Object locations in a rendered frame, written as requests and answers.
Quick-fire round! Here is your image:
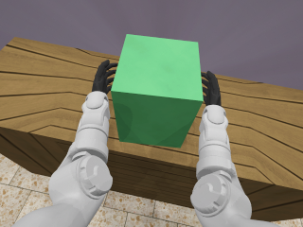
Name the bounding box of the robot right forearm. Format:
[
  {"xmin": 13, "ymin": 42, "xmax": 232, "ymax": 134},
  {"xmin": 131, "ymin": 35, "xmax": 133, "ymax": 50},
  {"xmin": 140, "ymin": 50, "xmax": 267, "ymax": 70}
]
[{"xmin": 196, "ymin": 105, "xmax": 245, "ymax": 194}]

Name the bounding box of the carton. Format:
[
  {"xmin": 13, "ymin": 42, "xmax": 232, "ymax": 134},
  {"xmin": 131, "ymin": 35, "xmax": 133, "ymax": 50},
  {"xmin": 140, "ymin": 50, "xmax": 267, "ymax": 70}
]
[{"xmin": 111, "ymin": 34, "xmax": 204, "ymax": 148}]

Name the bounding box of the pedestal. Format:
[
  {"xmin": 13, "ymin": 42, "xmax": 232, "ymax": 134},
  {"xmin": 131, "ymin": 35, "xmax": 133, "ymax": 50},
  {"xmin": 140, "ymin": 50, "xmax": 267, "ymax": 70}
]
[{"xmin": 0, "ymin": 37, "xmax": 303, "ymax": 222}]

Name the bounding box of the right robot hand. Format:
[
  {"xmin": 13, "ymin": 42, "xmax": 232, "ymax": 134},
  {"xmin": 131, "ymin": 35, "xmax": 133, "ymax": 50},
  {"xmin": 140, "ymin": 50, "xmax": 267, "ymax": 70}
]
[{"xmin": 201, "ymin": 71, "xmax": 222, "ymax": 106}]

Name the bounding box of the left robot upper arm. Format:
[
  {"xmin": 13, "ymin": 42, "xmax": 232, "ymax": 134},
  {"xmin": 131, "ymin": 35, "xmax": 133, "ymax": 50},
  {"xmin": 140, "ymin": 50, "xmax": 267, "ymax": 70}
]
[{"xmin": 11, "ymin": 155, "xmax": 113, "ymax": 227}]

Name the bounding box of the right robot upper arm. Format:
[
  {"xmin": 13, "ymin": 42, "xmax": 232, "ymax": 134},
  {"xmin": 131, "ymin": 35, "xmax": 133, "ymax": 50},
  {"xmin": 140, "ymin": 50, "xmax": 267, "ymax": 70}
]
[{"xmin": 190, "ymin": 173, "xmax": 281, "ymax": 227}]

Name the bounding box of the left robot hand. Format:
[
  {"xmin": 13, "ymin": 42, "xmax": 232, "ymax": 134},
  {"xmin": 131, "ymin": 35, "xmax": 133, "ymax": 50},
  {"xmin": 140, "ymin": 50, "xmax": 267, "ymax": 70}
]
[{"xmin": 92, "ymin": 60, "xmax": 118, "ymax": 95}]

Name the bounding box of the robot left forearm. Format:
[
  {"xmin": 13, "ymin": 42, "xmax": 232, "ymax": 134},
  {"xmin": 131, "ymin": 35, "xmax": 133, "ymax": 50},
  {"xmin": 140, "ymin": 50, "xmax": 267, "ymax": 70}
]
[{"xmin": 57, "ymin": 91, "xmax": 111, "ymax": 170}]

